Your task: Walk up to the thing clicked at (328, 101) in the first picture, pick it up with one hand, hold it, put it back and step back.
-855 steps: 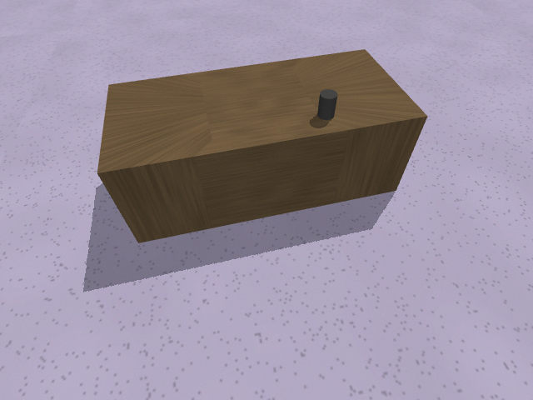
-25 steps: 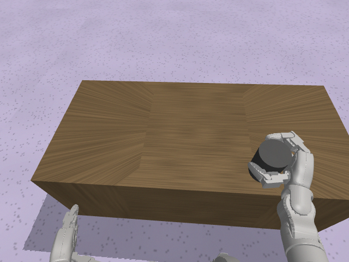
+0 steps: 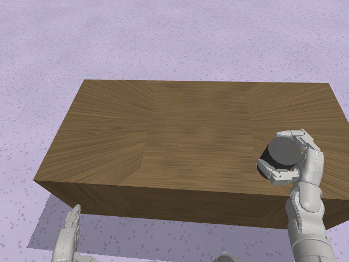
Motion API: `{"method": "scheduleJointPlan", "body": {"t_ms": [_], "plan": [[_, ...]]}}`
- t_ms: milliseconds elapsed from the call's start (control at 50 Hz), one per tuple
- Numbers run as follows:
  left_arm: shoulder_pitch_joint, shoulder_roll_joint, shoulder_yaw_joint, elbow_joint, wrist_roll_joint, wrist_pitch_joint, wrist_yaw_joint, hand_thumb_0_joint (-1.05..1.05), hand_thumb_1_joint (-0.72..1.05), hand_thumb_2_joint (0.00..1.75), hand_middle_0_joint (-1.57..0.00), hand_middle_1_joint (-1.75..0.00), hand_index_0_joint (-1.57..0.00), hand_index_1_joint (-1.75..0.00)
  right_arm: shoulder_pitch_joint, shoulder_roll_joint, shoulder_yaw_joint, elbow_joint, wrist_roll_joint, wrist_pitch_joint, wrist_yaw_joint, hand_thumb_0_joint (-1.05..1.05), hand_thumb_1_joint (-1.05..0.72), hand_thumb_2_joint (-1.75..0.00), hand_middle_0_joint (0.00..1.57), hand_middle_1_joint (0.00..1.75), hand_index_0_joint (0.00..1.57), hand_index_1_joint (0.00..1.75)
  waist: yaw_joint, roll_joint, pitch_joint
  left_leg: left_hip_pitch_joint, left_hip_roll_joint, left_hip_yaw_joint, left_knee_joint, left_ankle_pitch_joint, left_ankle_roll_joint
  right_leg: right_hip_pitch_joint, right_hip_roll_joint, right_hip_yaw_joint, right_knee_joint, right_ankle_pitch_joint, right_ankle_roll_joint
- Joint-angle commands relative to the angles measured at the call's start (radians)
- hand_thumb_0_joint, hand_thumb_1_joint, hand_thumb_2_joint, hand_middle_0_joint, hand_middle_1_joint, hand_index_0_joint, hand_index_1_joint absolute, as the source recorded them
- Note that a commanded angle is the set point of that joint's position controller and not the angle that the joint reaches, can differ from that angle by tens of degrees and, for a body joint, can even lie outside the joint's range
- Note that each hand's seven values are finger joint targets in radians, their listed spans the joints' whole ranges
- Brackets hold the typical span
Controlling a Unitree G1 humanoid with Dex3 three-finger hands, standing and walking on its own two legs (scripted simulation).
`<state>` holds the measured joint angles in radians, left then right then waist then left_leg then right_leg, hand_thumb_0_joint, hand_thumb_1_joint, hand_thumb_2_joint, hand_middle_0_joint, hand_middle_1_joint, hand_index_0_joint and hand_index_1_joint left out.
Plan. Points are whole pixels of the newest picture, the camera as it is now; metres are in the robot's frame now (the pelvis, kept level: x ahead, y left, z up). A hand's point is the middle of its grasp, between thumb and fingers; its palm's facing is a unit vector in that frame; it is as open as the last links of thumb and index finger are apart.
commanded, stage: hold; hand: right
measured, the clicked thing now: (277, 159) +0.35 -0.20 +0.02
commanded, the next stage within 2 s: crouch in 1.08 s
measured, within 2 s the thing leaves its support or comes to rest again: neither
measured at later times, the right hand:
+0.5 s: hand (291, 169) +0.32 -0.23 +0.02, palm faces +0.34 +0.94 +0.00, open 9.7 cm
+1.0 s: hand (299, 181) +0.30 -0.24 +0.01, palm faces +0.35 +0.93 -0.01, open 9.7 cm
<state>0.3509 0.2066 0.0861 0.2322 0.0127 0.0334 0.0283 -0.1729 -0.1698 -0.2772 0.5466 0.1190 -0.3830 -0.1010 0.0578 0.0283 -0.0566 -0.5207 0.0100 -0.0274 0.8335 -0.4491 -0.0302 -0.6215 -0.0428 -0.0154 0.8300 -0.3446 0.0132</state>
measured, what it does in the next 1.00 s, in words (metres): stands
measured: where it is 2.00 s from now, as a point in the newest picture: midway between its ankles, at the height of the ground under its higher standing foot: outside the picture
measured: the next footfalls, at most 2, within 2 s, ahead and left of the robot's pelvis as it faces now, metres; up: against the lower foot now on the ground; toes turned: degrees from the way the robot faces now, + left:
none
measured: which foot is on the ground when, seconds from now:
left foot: down 0.00-1.00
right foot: down 0.00-1.00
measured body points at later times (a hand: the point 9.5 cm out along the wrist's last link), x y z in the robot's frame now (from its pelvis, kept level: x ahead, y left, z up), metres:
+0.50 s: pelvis +0.00 +0.00 +0.00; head +0.03 -0.02 +0.44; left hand +0.15 +0.26 -0.04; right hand +0.30 -0.28 +0.03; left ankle -0.02 +0.14 -0.70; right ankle +0.04 -0.13 -0.70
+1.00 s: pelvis -0.01 +0.00 -0.01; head +0.03 -0.02 +0.43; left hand +0.14 +0.27 -0.04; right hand +0.27 -0.29 +0.01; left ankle -0.02 +0.14 -0.70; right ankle +0.04 -0.13 -0.70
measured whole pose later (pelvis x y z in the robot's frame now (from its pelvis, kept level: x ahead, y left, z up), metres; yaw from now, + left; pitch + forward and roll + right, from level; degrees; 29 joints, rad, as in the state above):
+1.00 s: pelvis -0.01 +0.00 -0.01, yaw +0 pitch +9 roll +1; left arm 0.39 0.22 0.10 0.19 0.01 -0.02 0.03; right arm -0.06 -0.21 -0.36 0.52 0.16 -0.45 0.02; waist 0.05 0.03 -0.07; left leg -0.61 0.01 -0.02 0.93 -0.47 -0.03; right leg -0.71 -0.04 -0.01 0.92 -0.36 0.01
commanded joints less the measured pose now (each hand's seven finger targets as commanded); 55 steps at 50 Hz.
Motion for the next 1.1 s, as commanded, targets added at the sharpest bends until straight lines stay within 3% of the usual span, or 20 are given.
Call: {"method": "scheduleJointPlan", "body": {"t_ms": [0,40,60,80,160,200,240,260,400,440,480,520,540,700,760,780,820,860,900,1080], "plan": [[0.005,0.141,0.079,-0.152,0.0,-0.058,0.01,0.0,-0.55,0.05,-0.05,-0.05,-0.05,-0.05,-0.297,-0.15,-0.027,-0.281,0.007,-0.107,0.013,0.0,-0.19,-1.36,1.22,1.44,1.28,1.44,0.001,-0.075,-0.32,-0.011,-0.025,0.034,-0.111,0.315,0.018,0.293,0.022,-0.004,-0.083,0.227,-0.017],[-0.012,0.146,0.082,-0.146,0.0,-0.056,0.009,0.0,-0.55,0.05,-0.05,-0.06,-0.05,-0.05,-0.32,-0.199,-0.06,-0.335,0.008,-0.118,0.008,0.0,-0.22,-1.39,1.22,1.46,1.29,1.46,-0.016,-0.114,-0.339,-0.005,-0.026,0.037,-0.101,0.321,0.023,0.305,0.02,-0.003,-0.085,0.252,-0.011],[-0.006,0.152,0.091,-0.158,0.001,-0.056,0.011,0.0,-0.55,0.05,-0.05,-0.06,-0.05,-0.05,-0.326,-0.196,-0.058,-0.34,0.01,-0.122,0.01,0.0,-0.21,-1.38,1.23,1.46,1.3,1.46,-0.004,-0.104,-0.353,-0.018,-0.03,0.042,-0.097,0.321,0.024,0.321,0.014,0.005,-0.083,0.262,-0.01],[-0.033,0.127,0.058,-0.166,0.0,-0.059,0.006,0.0,-0.55,0.05,-0.05,-0.06,-0.05,-0.05,-0.317,-0.153,-0.026,-0.323,0.013,-0.121,0.012,0.0,-0.23,-1.4,1.23,1.46,1.3,1.46,-0.012,-0.115,-0.313,-0.023,-0.031,0.044,-0.096,0.296,0.026,0.295,0.014,0.006,-0.091,0.238,-0.006],[-0.031,0.147,0.079,-0.167,0.003,-0.066,0.01,0.0,-0.56,0.06,-0.05,-0.06,-0.05,-0.06,-0.304,-0.173,-0.042,-0.336,0.013,-0.137,0.017,0.0,-0.22,-1.4,1.24,1.47,1.31,1.47,-0.01,-0.092,-0.35,-0.019,-0.031,0.046,-0.089,0.288,0.024,0.293,0.012,0.01,-0.081,0.224,-0.008],[-0.013,0.151,0.08,-0.167,0.003,-0.063,0.008,0.0,-0.56,0.06,-0.05,-0.06,-0.05,-0.06,-0.246,-0.146,-0.018,-0.289,0.01,-0.127,0.028,0.0,-0.21,-1.42,1.23,1.48,1.3,1.48,-0.01,-0.094,-0.335,-0.017,-0.031,0.05,-0.088,0.307,0.022,0.3,0.015,0.009,-0.08,0.255,-0.008],[-0.006,0.161,0.091,-0.167,0.0,-0.063,0.01,0.0,-0.55,0.05,-0.05,-0.05,-0.05,-0.05,-0.253,-0.168,-0.034,-0.316,0.016,-0.126,0.034,0.0,-0.2,-1.4,1.22,1.46,1.29,1.46,-0.01,-0.075,-0.356,-0.013,-0.03,0.045,-0.085,0.335,0.018,0.303,0.015,0.007,-0.066,0.274,-0.015],[-0.015,0.142,0.064,-0.184,0.0,-0.064,0.009,0.0,-0.55,0.05,-0.05,-0.05,-0.05,-0.05,-0.28,-0.182,-0.047,-0.33,0.018,-0.13,0.034,0.0,-0.23,-1.41,1.21,1.46,1.28,1.46,-0.012,-0.074,-0.356,-0.005,-0.031,0.045,-0.084,0.335,0.019,0.296,0.016,0.006,-0.07,0.271,-0.013],[0.018,0.169,0.108,-0.149,-0.004,-0.063,0.008,0.0,-0.55,0.05,-0.05,-0.05,-0.05,-0.05,-0.231,-0.179,-0.059,-0.283,0.027,-0.13,0.05,0.0,-0.25,-1.42,1.23,1.47,1.3,1.47,-0.009,-0.074,-0.244,-0.059,-0.03,0.047,-0.09,0.236,0.024,0.238,0.015,0.005,-0.093,0.16,-0.012],[-0.002,0.136,0.068,-0.177,-0.005,-0.071,0.002,0.0,-0.55,0.05,-0.05,-0.05,-0.05,-0.05,-0.241,-0.169,-0.051,-0.318,0.03,-0.137,0.059,0.0,-0.25,-1.41,1.23,1.47,1.3,1.47,-0.016,-0.078,-0.261,-0.059,-0.03,0.048,-0.085,0.218,0.027,0.232,0.014,0.008,-0.092,0.14,-0.01],[-0.013,0.146,0.088,-0.179,-0.006,-0.075,0.003,0.0,-0.55,0.05,-0.05,-0.05,-0.05,-0.05,-0.203,-0.169,-0.05,-0.28,0.025,-0.138,0.066,0.0,-0.26,-1.41,1.22,1.46,1.29,1.46,-0.014,-0.096,-0.258,-0.063,-0.027,0.044,-0.087,0.209,0.027,0.234,0.017,0.003,-0.088,0.13,-0.01],[-0.01,0.172,0.107,-0.197,-0.004,-0.079,0.006,0.0,-0.56,0.05,-0.05,-0.05,-0.05,-0.05,-0.229,-0.182,-0.056,-0.329,0.03,-0.143,0.072,0.0,-0.26,-1.43,1.21,1.47,1.28,1.47,-0.009,-0.078,-0.299,-0.059,-0.032,0.049,-0.078,0.212,0.026,0.248,0.013,0.01,-0.087,0.13,-0.009],[-0.011,0.138,0.068,-0.202,-0.005,-0.082,0.003,0.0,-0.55,0.05,-0.05,-0.05,-0.05,-0.04,-0.21,-0.183,-0.064,-0.316,0.032,-0.144,0.073,0.0,-0.26,-1.44,1.21,1.48,1.29,1.48,-0.021,-0.103,-0.292,-0.051,-0.028,0.043,-0.083,0.212,0.026,0.237,0.019,0.002,-0.079,0.13,-0.009],[0.004,0.179,0.109,-0.238,-0.005,-0.099,0.017,0.0,-0.55,0.05,-0.05,-0.05,-0.05,-0.04,-0.214,-0.227,-0.117,-0.353,0.051,-0.163,0.083,0.0,-0.28,-1.46,1.23,1.5,1.3,1.5,-0.018,-0.077,-0.295,-0.065,-0.027,0.036,-0.087,0.156,0.026,0.209,0.023,0.0,-0.074,0.067,-0.013],[0.029,0.15,0.091,-0.193,-0.006,-0.1,0.014,0.0,-0.55,0.04,-0.05,-0.05,-0.05,-0.04,-0.189,-0.218,-0.108,-0.32,0.051,-0.166,0.095,0.0,-0.29,-1.46,1.24,1.5,1.31,1.5,-0.014,-0.067,-0.237,-0.093,-0.024,0.028,-0.087,0.144,0.023,0.183,0.023,-0.002,-0.062,0.061,-0.013],[0.02,0.168,0.115,-0.205,-0.005,-0.107,0.016,0.0,-0.55,0.05,-0.05,-0.05,-0.05,-0.04,-0.169,-0.2,-0.1,-0.285,0.051,-0.164,0.1,0.0,-0.29,-1.47,1.25,1.51,1.32,1.51,0.0,-0.073,-0.252,-0.095,-0.022,0.028,-0.079,0.16,0.023,0.182,0.024,-0.003,-0.055,0.069,-0.015],[0.027,0.139,0.079,-0.205,-0.002,-0.11,0.013,0.0,-0.55,0.04,-0.05,-0.05,-0.05,-0.04,-0.184,-0.211,-0.106,-0.31,0.051,-0.169,0.107,0.0,-0.31,-1.49,1.27,1.53,1.34,1.54,-0.013,-0.085,-0.264,-0.093,-0.022,0.029,-0.068,0.18,0.023,0.181,0.024,-0.004,-0.045,0.087,-0.014],[0.011,0.174,0.112,-0.226,-0.004,-0.112,0.02,0.0,-0.55,0.04,-0.05,-0.05,-0.05,-0.04,-0.189,-0.244,-0.129,-0.331,0.055,-0.175,0.112,0.0,-0.29,-1.48,1.25,1.52,1.33,1.52,-0.013,-0.084,-0.294,-0.097,-0.026,0.034,-0.056,0.176,0.026,0.192,0.02,0.004,-0.046,0.085,-0.014],[0.017,0.145,0.077,-0.209,-0.003,-0.114,0.015,0.0,-0.55,0.04,-0.05,-0.05,-0.05,-0.04,-0.17,-0.206,-0.108,-0.293,0.06,-0.173,0.124,0.0,-0.32,-1.47,1.25,1.51,1.32,1.51,-0.018,-0.08,-0.269,-0.111,-0.029,0.041,-0.048,0.166,0.026,0.179,0.018,0.008,-0.048,0.082,-0.011],[0.044,0.185,0.116,-0.259,-0.007,-0.119,0.022,0.0,-0.55,0.05,-0.05,-0.05,-0.05,-0.04,-0.133,-0.256,-0.161,-0.303,0.076,-0.167,0.134,0.0,-0.33,-1.49,1.28,1.54,1.35,1.54,-0.015,-0.074,-0.308,-0.086,-0.025,0.029,-0.05,0.192,0.021,0.182,0.022,0.006,-0.028,0.106,-0.015]]}}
